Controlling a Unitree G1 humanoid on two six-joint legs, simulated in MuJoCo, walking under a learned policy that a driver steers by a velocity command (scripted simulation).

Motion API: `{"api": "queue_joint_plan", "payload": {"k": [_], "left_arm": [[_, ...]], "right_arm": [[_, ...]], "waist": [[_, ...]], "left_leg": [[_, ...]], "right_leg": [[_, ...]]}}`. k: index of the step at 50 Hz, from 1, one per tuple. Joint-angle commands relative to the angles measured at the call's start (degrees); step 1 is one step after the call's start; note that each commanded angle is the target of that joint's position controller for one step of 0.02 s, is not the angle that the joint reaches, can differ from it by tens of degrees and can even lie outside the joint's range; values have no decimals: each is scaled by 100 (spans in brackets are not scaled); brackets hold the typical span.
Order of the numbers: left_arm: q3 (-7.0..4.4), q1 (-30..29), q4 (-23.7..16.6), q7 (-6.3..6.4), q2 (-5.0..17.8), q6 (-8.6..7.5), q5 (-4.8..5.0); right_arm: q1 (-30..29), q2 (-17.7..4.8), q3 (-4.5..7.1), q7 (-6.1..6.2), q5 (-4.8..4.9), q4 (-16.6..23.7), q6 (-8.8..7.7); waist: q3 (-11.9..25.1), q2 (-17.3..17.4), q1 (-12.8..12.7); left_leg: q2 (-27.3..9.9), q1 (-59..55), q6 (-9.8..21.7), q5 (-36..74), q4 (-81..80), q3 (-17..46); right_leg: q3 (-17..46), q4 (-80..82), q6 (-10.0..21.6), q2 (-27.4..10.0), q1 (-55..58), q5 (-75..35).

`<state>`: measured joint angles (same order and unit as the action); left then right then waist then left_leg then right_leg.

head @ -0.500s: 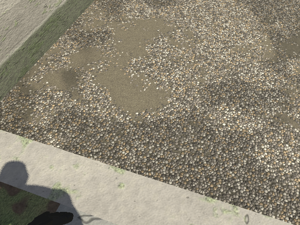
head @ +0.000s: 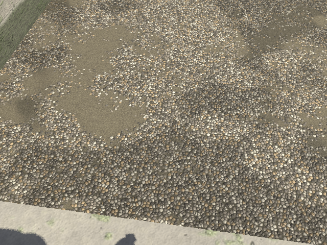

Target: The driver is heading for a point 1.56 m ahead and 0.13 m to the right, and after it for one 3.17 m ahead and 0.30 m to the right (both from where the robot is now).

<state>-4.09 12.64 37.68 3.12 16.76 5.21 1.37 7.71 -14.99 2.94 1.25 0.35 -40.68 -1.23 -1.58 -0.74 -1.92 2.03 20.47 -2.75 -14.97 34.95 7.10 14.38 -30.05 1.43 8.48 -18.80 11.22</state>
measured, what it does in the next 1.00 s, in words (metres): walks ahead, turning right: left foot, then right foot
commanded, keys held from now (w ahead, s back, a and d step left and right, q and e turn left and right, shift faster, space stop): w+e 0.34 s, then w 0.66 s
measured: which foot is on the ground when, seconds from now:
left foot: up 0.00-0.00, down 0.02-0.48, up 0.50-0.94, down 0.96-1.00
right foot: down 0.00-0.02, up 0.04-0.48, down 0.50-0.96, up 0.98-1.00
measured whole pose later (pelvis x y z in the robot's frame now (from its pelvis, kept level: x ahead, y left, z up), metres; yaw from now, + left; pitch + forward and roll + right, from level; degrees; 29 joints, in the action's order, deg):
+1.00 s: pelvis +0.27 -0.08 -0.02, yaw -18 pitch -1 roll -1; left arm -2.5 23.5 43.4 2.4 15.2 1.6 0.3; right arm 11.8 -11.8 0.3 -0.2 -0.9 -38.2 1.3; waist 0.1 -1.8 -0.9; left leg 1.8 24.2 3.9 -17.5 41.6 -1.0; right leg 5.0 -53.7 2.0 6.2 -15.7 30.3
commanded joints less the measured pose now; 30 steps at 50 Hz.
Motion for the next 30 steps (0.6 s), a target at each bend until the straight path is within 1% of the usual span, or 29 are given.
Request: {"api": "queue_joint_plan", "payload": {"k": [1,2,3,4,5,6,7,8,9,10,12,14,15,16,17,18,19,20,21,22,23,24,25,26,27,28,29,30], "left_arm": [[-32,48,-512,-21,380,-91,37],[9,384,-556,-38,183,-139,11],[-150,335,-652,-39,623,-242,27],[-261,203,-543,-34,979,-277,42],[-282,132,-469,-24,954,-251,40],[-256,218,-403,-11,799,-198,11],[-227,244,-395,-44,680,-176,9],[-205,248,-417,-83,593,-182,6],[-186,187,-472,-112,537,-200,14],[-162,57,-549,-137,490,-224,23],[-109,-223,-694,-187,408,-278,31],[-61,-406,-788,-239,333,-327,28],[-17,-429,-802,-272,269,-345,32],[30,-470,-819,-300,196,-377,24],[71,-539,-797,-352,158,-400,26],[96,-512,-762,-380,128,-430,21],[119,-494,-716,-404,105,-455,14],[118,-417,-661,-424,119,-453,11],[108,-301,-612,-434,151,-457,20],[81,-34,-513,-430,190,-462,23],[22,288,-451,-424,302,-375,-465],[-81,1060,-137,-379,400,-389,-455],[-173,1964,-117,-318,806,-442,-408],[-262,1949,-223,-306,1565,-417,-199],[-283,1617,-207,-268,1288,-370,-109],[-164,1226,-202,-244,896,-387,-209],[-62,1004,-158,-235,584,-405,-296],[26,778,-174,-229,362,-440,-297]], "right_arm": [[516,-806,231,-69,-106,226,-140],[487,-1177,283,-51,-211,274,-67],[482,-1408,374,-88,-304,254,-49],[251,-1102,300,-73,-212,362,-63],[112,-888,242,-28,-112,383,-48],[107,-777,201,25,-44,398,-40],[198,-712,170,74,-40,362,-38],[337,-671,156,111,-77,344,-43],[476,-656,159,133,-100,315,-51],[601,-676,170,146,-102,287,-59],[831,-775,210,149,-101,227,-78],[957,-887,256,110,-87,190,-99],[944,-914,266,90,-70,195,-106],[952,-995,289,82,-69,181,-98],[992,-999,300,57,-45,174,-101],[1004,-1021,314,15,-15,143,-94],[1064,-1045,317,-20,18,108,-90],[1184,-1056,328,-61,52,54,-66],[1233,-1096,334,-88,94,10,-44],[1192,-1117,333,-99,152,-17,-20],[1172,-978,262,-54,-220,-7,-15],[1315,-845,210,-55,-239,-55,-52],[1298,-530,111,-71,-205,113,-55],[1083,-379,78,-106,-123,526,-42],[550,-768,159,-57,-143,576,26],[323,-758,143,-50,-75,614,63],[432,-629,102,-45,-77,551,61],[672,-545,78,-50,-150,448,97]], "waist": [[953,-158,258],[804,1254,21],[407,1741,24],[84,1091,66],[-87,890,76],[-75,964,105],[-101,994,155],[-65,999,202],[-65,1024,270],[-111,1030,352],[-212,982,512],[-207,859,592],[-165,853,589],[-148,868,614],[-191,830,658],[-181,836,664],[-175,842,674],[-194,807,676],[-179,822,605],[-145,804,419],[164,644,189],[506,238,-149],[1142,-943,-678],[1309,-2058,-545],[910,-1024,-640],[492,-799,-441],[382,-485,-183],[362,-499,51]], "left_leg": [[-1010,-1459,444,788,-1598,707],[-1982,-1918,1072,1097,-1776,1915],[-2458,-1390,1582,78,-2072,2905],[-2237,-1216,1534,-1038,-2107,2464],[-1845,-1190,1285,-1513,-2148,1950],[-1629,-1345,1138,-1511,-2148,1615],[-1549,-1390,1144,-1225,-2119,1319],[-1447,-1346,1155,-1075,-2137,1025],[-1405,-1365,1193,-1081,-2166,856],[-1426,-1426,1249,-1125,-2192,777],[-1551,-1589,1356,-1094,-2216,710],[-1696,-1732,1423,-778,-2166,595],[-1731,-1735,1449,-558,-2143,442],[-1770,-1659,1443,-362,-2136,265],[-1782,-1608,1426,-217,-2094,105],[-1680,-1374,1395,-52,-1986,-110],[-1652,-1142,1400,78,-1933,-250],[-1674,-960,1419,169,-1850,-267],[-1771,-880,1436,264,-1795,-231],[-1842,-799,1405,337,-1698,-208],[-1520,-614,1035,841,-992,-789],[-1162,-155,829,1598,250,-1177],[-830,723,460,112,2461,-1569],[66,2289,276,-1975,3502,-1009],[-251,2678,322,-1452,3797,-354],[-414,2723,338,-1109,3943,-393],[-553,2420,340,-904,3734,-336],[-648,2044,289,-687,3356,-333]], "right_leg": [[1340,-93,471,-918,83,1565],[179,-1380,150,92,-1016,2774],[-127,-2358,26,-61,-1745,2704],[-222,-2827,-63,-421,-1996,2065],[-362,-2926,-131,-487,-2159,1607],[-449,-3171,-226,-531,-2285,1284],[-567,-3493,-303,-604,-2376,1017],[-731,-3669,-350,-671,-2327,823],[-869,-3715,-395,-735,-2384,678],[-928,-3632,-432,-821,-2523,554],[-941,-3224,-464,-978,-2761,361],[-960,-2745,-413,-1101,-2773,221],[-1020,-2493,-386,-1149,-2656,172],[-1129,-2241,-335,-1201,-2448,168],[-1215,-1966,-262,-1213,-2333,152],[-1329,-1579,-195,-1183,-1946,246],[-1492,-1346,-136,-1098,-1533,331],[-1569,-1166,-76,-1010,-1218,448],[-1641,-1025,6,-933,-930,510],[-1699,-756,102,-860,-530,434],[-2280,-411,218,-418,397,153],[-2031,-205,315,-248,1600,108],[15,453,603,-1738,2586,1306],[2569,1633,1133,-2812,2921,1211],[2285,1566,1337,-2821,2445,1486],[1632,1316,1317,-2604,2007,1078],[1098,1199,1142,-2333,1519,609],[659,1285,975,-2079,1083,512]]}}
